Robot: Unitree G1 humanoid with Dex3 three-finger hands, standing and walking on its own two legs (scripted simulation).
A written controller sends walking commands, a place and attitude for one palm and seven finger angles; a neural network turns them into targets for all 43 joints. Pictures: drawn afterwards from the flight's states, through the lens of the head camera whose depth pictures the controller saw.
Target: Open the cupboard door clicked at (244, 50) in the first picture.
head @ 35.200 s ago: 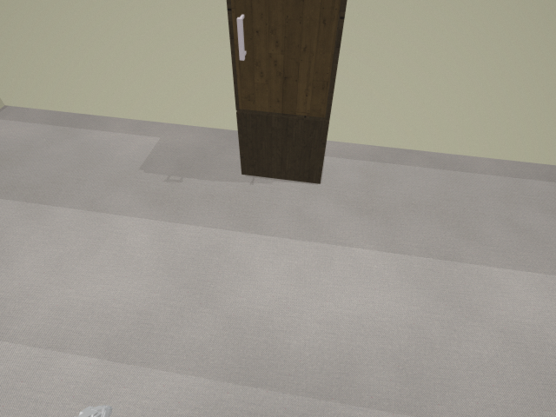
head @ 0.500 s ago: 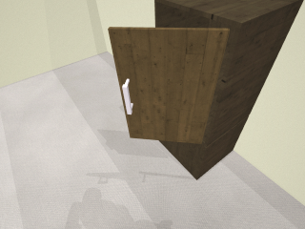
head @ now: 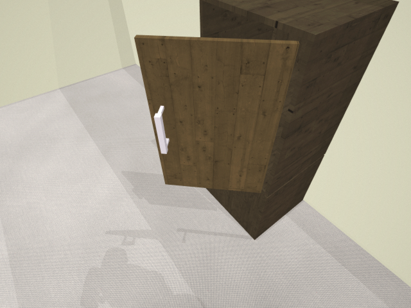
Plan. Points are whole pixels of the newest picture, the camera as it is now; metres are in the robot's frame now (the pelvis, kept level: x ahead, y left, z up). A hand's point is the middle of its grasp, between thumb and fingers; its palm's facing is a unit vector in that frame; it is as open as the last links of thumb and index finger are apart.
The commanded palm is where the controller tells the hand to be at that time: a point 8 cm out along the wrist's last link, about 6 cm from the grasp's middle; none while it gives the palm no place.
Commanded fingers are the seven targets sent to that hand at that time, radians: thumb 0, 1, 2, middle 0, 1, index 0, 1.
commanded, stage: look again from close up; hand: left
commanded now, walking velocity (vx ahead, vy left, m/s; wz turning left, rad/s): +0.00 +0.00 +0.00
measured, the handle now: (163, 130) +0.62 +0.16 -0.03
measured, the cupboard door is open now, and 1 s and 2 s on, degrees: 46 46 46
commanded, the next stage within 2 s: shuffle to correct the standing spot in 0.44 s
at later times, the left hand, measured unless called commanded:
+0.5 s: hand out of the picture +0.06 +0.23 -0.16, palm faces +0.00 -0.96 -0.30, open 7.4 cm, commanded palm none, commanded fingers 0.00 0.90 0.90 -0.20 -0.30 -0.20 -0.30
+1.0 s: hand out of the picture +0.06 +0.16 -0.19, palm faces -0.01 -0.98 -0.18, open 7.4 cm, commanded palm none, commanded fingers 0.00 0.90 0.90 -0.20 -0.30 -0.20 -0.30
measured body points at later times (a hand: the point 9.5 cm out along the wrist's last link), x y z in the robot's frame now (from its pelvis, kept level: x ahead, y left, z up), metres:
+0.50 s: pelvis +0.02 +0.01 +0.00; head +0.02 +0.00 +0.45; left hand +0.06 +0.28 -0.14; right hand +0.08 -0.27 -0.14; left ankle +0.01 +0.13 -0.74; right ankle +0.04 -0.10 -0.74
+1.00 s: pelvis +0.07 +0.00 -0.01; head +0.09 +0.00 +0.44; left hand +0.06 +0.22 -0.17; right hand +0.03 -0.22 -0.17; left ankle +0.01 +0.13 -0.74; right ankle +0.04 -0.10 -0.74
